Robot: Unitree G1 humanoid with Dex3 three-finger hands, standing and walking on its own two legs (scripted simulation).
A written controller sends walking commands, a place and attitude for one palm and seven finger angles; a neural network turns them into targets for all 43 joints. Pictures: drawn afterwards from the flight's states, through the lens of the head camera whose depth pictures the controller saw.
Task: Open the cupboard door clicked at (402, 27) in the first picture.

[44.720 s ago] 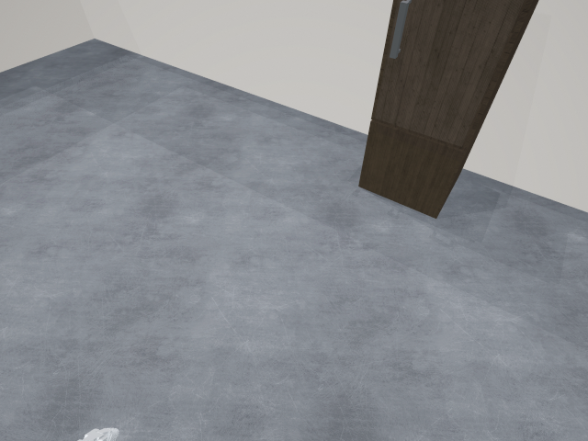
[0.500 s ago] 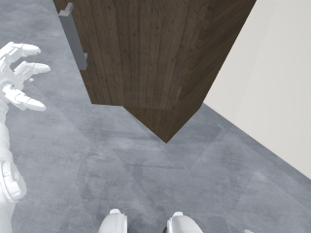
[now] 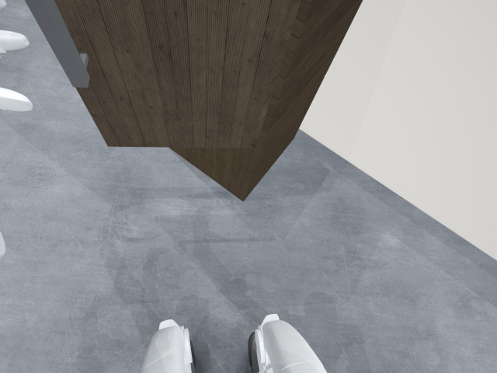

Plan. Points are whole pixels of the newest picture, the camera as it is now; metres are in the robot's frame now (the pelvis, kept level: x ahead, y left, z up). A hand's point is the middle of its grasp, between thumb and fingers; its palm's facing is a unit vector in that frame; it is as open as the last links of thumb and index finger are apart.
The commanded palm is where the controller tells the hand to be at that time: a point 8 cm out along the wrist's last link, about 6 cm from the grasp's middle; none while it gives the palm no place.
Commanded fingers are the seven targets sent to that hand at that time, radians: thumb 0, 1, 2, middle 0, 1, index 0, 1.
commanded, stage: move the hooked fingers beside the handle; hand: left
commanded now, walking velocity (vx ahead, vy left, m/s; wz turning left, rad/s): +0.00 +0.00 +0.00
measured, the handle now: (61, 26) +0.62 +0.21 +0.10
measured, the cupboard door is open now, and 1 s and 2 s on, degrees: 40 40 40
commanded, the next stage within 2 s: slide the fingers in behind the handle in 0.92 s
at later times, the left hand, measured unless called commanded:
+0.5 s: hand out of the picture +0.56 +0.28 +0.11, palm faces -0.04 -1.00 -0.01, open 14.0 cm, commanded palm +0.55 +0.31 +0.10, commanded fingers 0.00 -0.50 0.30 -0.30 -1.20 -0.30 -1.20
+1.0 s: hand (2, 52) +0.55 +0.27 +0.11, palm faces -0.03 -1.00 -0.02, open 14.0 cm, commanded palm +0.55 +0.30 +0.10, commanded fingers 0.00 -0.50 0.30 -0.30 -1.20 -0.30 -1.20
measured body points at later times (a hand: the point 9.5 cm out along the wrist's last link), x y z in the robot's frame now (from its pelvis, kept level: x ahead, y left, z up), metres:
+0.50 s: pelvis +0.02 +0.01 +0.00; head +0.19 +0.05 +0.42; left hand +0.56 +0.34 +0.12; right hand -0.03 -0.25 -0.09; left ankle +0.03 +0.11 -0.67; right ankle +0.01 -0.14 -0.66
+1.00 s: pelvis +0.01 +0.00 +0.00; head +0.17 +0.04 +0.42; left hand +0.55 +0.33 +0.12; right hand +0.00 -0.26 -0.10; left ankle +0.03 +0.11 -0.67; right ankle +0.01 -0.14 -0.66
